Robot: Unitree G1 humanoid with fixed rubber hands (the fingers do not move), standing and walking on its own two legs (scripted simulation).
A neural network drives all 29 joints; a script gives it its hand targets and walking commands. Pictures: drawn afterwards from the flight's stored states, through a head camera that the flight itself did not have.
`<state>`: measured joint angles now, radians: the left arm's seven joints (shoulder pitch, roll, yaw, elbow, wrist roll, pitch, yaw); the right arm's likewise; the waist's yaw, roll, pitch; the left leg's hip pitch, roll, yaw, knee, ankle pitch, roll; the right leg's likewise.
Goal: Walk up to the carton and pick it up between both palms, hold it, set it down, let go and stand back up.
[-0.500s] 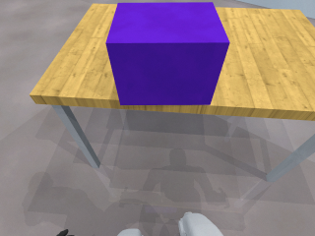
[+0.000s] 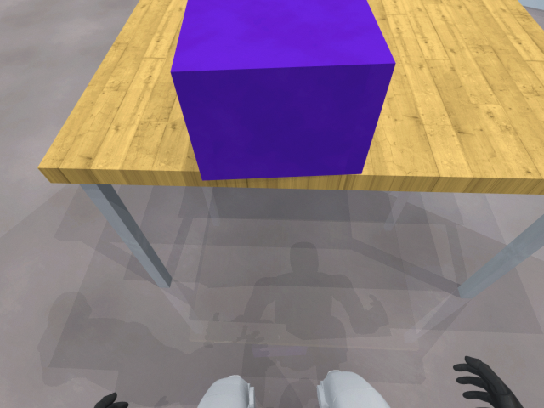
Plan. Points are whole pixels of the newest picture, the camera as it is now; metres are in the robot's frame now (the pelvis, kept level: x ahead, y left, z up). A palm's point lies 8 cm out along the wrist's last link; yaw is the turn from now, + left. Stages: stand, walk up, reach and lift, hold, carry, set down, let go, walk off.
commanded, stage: walk up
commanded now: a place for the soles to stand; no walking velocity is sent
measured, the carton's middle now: (278, 87) +0.62 +0.00 +0.09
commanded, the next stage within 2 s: none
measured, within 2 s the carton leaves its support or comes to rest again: neither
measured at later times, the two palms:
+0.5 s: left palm out of the picture +0.09 +0.29 -0.10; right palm out of the picture +0.11 -0.31 -0.08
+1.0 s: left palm out of the picture +0.09 +0.28 -0.10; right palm out of the picture +0.11 -0.31 -0.08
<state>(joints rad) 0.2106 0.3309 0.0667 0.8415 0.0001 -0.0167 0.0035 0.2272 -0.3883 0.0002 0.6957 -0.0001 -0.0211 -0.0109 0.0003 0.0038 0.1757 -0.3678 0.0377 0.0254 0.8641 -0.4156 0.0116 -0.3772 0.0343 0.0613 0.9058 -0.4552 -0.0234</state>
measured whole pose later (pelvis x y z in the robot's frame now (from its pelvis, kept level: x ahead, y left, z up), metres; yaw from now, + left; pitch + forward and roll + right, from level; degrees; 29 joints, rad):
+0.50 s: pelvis -0.01 +0.00 +0.00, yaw -1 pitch -5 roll -1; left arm 0.21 0.33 0.07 0.84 0.00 -0.05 0.00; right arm 0.21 -0.41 0.00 0.70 0.00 -0.02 -0.01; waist 0.00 0.02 0.14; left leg -0.36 0.04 0.03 0.86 -0.41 0.00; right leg -0.36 0.03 0.06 0.84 -0.40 -0.01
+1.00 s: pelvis -0.01 -0.01 +0.00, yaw -1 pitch -5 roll +0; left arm 0.21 0.33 0.07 0.85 0.00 -0.05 0.00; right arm 0.20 -0.41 0.00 0.70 0.00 -0.01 -0.01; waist 0.00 0.02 0.14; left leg -0.36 0.05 0.03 0.86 -0.41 0.00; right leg -0.36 0.03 0.06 0.84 -0.40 -0.01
